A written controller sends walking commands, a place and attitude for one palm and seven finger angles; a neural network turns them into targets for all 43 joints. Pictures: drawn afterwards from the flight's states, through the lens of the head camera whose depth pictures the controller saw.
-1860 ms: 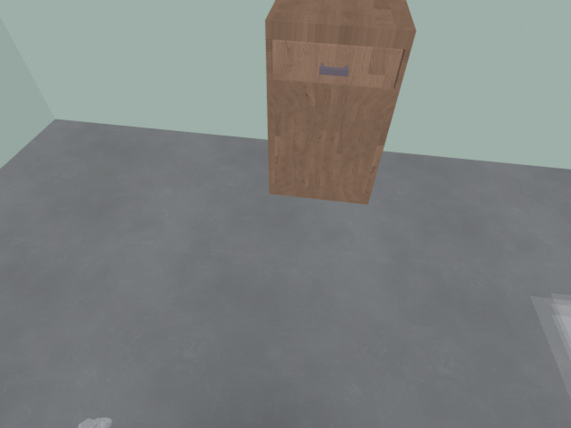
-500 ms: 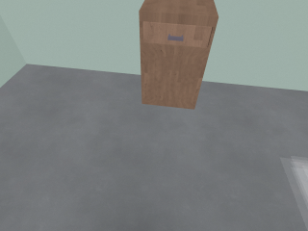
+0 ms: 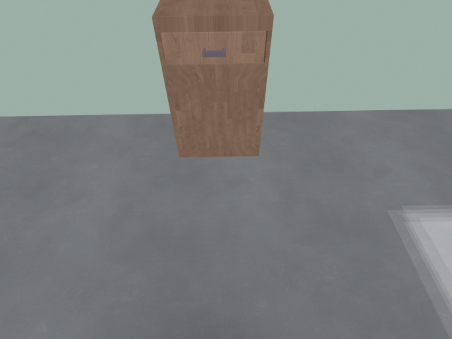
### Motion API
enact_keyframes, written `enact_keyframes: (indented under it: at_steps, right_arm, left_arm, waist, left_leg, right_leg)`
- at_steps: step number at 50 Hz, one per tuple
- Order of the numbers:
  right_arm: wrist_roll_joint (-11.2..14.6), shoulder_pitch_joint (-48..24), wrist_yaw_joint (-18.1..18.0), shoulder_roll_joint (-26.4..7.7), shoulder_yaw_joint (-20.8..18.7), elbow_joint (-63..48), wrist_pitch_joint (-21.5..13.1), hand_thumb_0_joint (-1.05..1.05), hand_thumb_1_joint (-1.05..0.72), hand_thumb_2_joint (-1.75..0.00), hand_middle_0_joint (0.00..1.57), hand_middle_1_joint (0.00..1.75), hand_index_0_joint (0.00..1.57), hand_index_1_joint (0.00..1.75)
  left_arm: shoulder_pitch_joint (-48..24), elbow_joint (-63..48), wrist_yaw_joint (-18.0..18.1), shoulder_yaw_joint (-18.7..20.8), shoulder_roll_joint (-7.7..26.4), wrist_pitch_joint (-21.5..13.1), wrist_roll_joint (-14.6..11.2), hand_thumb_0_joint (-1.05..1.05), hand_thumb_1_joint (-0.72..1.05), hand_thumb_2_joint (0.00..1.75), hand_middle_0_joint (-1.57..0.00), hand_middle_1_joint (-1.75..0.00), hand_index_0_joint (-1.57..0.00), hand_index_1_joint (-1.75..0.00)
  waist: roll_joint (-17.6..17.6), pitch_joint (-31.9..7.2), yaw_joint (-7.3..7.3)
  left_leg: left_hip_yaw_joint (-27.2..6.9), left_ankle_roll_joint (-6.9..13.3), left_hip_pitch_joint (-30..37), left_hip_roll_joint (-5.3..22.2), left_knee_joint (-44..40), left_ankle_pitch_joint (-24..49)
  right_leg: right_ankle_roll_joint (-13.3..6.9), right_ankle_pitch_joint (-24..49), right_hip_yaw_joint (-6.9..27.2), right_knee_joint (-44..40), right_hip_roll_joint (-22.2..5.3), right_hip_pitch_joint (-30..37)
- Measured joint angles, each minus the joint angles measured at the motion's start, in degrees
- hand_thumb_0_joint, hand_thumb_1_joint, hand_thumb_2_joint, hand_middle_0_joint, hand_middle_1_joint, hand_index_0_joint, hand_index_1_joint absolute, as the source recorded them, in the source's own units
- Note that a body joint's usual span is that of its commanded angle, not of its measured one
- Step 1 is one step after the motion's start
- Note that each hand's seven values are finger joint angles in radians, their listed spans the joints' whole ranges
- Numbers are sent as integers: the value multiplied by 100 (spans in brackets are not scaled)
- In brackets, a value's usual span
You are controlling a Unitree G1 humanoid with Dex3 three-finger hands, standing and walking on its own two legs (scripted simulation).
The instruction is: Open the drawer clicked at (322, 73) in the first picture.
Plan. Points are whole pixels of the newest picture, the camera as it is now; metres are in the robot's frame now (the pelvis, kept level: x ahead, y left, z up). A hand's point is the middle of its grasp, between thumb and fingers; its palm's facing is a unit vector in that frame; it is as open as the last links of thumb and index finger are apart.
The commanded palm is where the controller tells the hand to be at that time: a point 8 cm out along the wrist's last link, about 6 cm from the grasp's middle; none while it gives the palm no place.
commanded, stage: walk to a spot facing it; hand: left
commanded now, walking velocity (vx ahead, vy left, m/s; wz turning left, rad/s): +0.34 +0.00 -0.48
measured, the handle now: (214, 51) +1.25 +0.16 -0.07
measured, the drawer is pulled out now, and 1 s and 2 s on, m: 0.00 0.00 0.00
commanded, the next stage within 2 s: turn to face it in 0.96 s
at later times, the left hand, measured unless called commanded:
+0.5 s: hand out of the picture +0.13 +0.19 -0.17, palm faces -0.05 -0.98 -0.18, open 7.4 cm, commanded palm none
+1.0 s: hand (228, 171) +0.61 +0.05 -0.15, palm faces -0.53 -0.82 -0.21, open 7.4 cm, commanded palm none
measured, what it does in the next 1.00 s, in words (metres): walks ahead, turning right: left foot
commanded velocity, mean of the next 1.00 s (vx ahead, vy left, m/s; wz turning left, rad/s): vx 0.31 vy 0.00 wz -0.49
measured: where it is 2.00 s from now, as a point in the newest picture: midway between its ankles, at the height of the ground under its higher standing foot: (270, 284)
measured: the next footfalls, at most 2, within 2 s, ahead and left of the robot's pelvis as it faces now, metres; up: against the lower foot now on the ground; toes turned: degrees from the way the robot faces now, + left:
left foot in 0.50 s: +0.35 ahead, +0.11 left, +0.00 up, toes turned -5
right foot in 1.02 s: +0.47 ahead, -0.21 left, +0.00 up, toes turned -37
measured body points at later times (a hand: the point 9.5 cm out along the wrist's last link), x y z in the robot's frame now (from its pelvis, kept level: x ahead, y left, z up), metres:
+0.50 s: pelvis +0.19 +0.02 +0.00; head +0.22 +0.02 +0.44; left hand +0.14 +0.25 -0.16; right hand +0.30 -0.23 -0.13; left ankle +0.31 +0.11 -0.73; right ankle +0.02 -0.09 -0.73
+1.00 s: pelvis +0.38 -0.04 -0.01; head +0.42 -0.07 +0.44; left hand +0.64 +0.09 -0.13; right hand +0.19 -0.21 -0.15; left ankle +0.31 +0.12 -0.72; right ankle +0.44 -0.19 -0.72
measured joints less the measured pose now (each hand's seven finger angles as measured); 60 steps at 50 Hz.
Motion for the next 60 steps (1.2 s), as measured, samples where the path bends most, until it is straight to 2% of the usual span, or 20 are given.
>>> enact_keyframes:
  at_steps: [1,3,5,7,13,18,24,26,29,32,37,42,47,50,51,52,54,55,57,60]
  right_arm:
    - [5,80,-1,1,-12,1,2,0,-91,-90,20,30,20,30]
    - [31,173,2,28,-28,90,90,0,-91,-90,20,30,20,30]
    - [29,166,17,68,-41,186,171,1,-91,-90,20,30,20,30]
    - [3,65,38,105,-67,163,184,1,-91,-90,20,30,20,30]
    - [0,-399,103,248,-153,-270,89,1,-91,-90,20,30,20,30]
    - [16,-745,146,336,-160,-476,52,1,-91,-90,20,30,20,30]
    - [37,-1067,151,437,-78,-619,-66,1,-91,-90,20,30,20,30]
    - [-8,-1094,100,441,-30,-706,-230,1,-91,-90,20,30,20,30]
    - [-8,-986,30,556,19,-722,-319,0,-91,-90,20,30,20,30]
    - [-12,-627,-43,620,4,-571,-337,0,-91,-90,20,30,20,30]
    - [19,12,-144,432,-143,-227,-343,-1,-94,-90,20,30,20,30]
    - [9,514,-114,228,-174,0,-302,0,-93,-90,20,30,20,30]
    - [-34,854,-86,190,-164,74,-234,0,-92,-90,20,30,20,30]
    - [-24,1059,-50,223,-141,99,-158,0,-92,-90,20,30,20,30]
    - [8,1146,-20,275,-121,99,-114,0,-91,-90,20,30,20,30]
    - [44,1104,-7,293,-103,105,-45,0,-91,-90,20,30,20,30]
    - [81,859,-37,288,-93,73,68,1,-91,-90,20,30,20,30]
    - [75,709,-53,282,-94,32,94,1,-91,-90,20,30,20,30]
    - [38,400,-77,268,-86,-87,116,1,-91,-90,20,30,20,30]
    - [18,66,-92,308,-56,-287,88,1,-91,-90,20,30,20,30]
  left_arm:
    - [38,-54,-16,8,-48,-70,8,1,91,89,-20,-30,-20,-30]
    - [73,-99,47,21,-138,-263,-3,1,91,89,-20,-30,-20,-30]
    - [182,-123,141,15,-236,-375,-26,1,91,89,-20,-30,-20,-30]
    - [336,-95,194,-12,-332,-414,-22,1,91,89,-20,-30,-20,-30]
    - [691,152,225,-64,-551,-469,1,1,91,89,-20,-30,-20,-30]
    - [750,236,275,-41,-572,-522,16,1,91,89,-21,-30,-20,-30]
    - [772,241,324,34,-414,-500,20,1,91,89,-21,-30,-20,-30]
    - [817,265,302,97,-382,-454,-32,1,91,89,-21,-30,-20,-30]
    - [520,294,261,186,-190,-303,-42,1,91,89,-20,-30,-20,-30]
    - [116,126,170,285,-29,-189,27,1,91,89,-20,-30,-20,-30]
    - [-438,-331,69,391,46,-82,68,1,91,90,-20,-30,-19,-30]
    - [-944,-562,-12,371,15,-1,77,1,92,90,-20,-30,-19,-30]
    - [-1380,-657,-45,292,-22,14,61,1,91,90,-20,-30,-19,-30]
    - [-1534,-753,-59,218,-24,-107,59,1,91,90,-20,-30,-19,-30]
    - [-1545,-799,-62,191,21,-201,63,1,91,90,-20,-30,-19,-30]
    - [-1572,-818,-34,185,20,-293,33,1,91,90,-20,-30,-19,-30]
    - [-1544,-833,38,142,-28,-355,-48,1,91,89,-20,-30,-20,-30]
    - [-1487,-816,78,114,-59,-350,-66,0,91,89,-20,-30,-20,-30]
    - [-1343,-709,166,59,-139,-337,-62,0,91,89,-20,-30,-20,-30]
    - [-1151,-455,259,-15,-261,-301,-29,1,91,89,-20,-30,-20,-30]
  waist:
    - [57,43,-13]
    - [127,99,9]
    - [118,100,88]
    - [84,81,116]
    - [-14,15,30]
    - [-13,56,122]
    - [-148,133,284]
    - [-125,122,245]
    - [-321,219,193]
    - [-370,198,125]
    - [-347,84,42]
    - [-243,159,-145]
    - [-130,365,-417]
    - [-34,452,-495]
    - [-105,434,-494]
    - [-104,479,-465]
    - [-56,599,-460]
    - [-31,620,-460]
    - [23,576,-470]
    - [60,403,-527]
  left_leg:
    - [4,8,-89,98,316,-188]
    - [-226,70,-635,157,1755,-660]
    - [-427,115,-1213,71,2962,-549]
    - [-457,93,-1710,45,3473,-120]
    - [-494,-57,-2719,156,3094,913]
    - [-547,-60,-2926,199,2260,1234]
    - [-354,156,-2159,-81,664,1105]
    - [-263,351,-1802,-75,376,1361]
    - [72,434,-1549,-54,775,727]
    - [290,388,-1040,-66,349,631]
    - [669,413,-307,-121,-403,616]
    - [993,310,308,-100,-789,415]
    - [1319,52,793,95,-714,-40]
    - [1437,-128,823,435,9,-534]
    - [1370,-125,582,570,744,-653]
    - [1028,-133,160,650,1810,-810]
    - [222,-91,-709,532,3628,-813]
    - [-30,-73,-1079,471,4139,-638]
    - [-316,-51,-1693,421,4412,-270]
    - [-472,-55,-2218,389,3729,72]
  right_leg:
    - [-46,304,-79,-279,21,76]
    - [-212,485,-168,-98,127,44]
    - [-325,381,-139,-245,221,218]
    - [-341,477,-36,-654,289,467]
    - [-341,828,357,-1751,382,1099]
    - [-260,719,611,-2110,402,1548]
    - [-67,53,907,-1787,273,1939]
    - [-74,-349,904,-530,315,1528]
    - [-144,-294,636,2289,210,303]
    - [-96,315,219,3272,-61,-690]
    - [85,1085,5,2803,-460,-1702]
    - [187,1598,-104,1505,-667,-1884]
    - [44,1458,-298,294,-529,-1500]
    - [-168,1240,-521,-331,-247,-966]
    - [-308,1516,-533,-526,-228,-777]
    - [-377,1539,-519,-282,-181,-851]
    - [-395,1202,-462,-12,-63,-790]
    - [-378,1112,-425,-80,-3,-673]
    - [-290,1145,-352,-398,96,-426]
    - [-271,1235,-310,-837,139,-102]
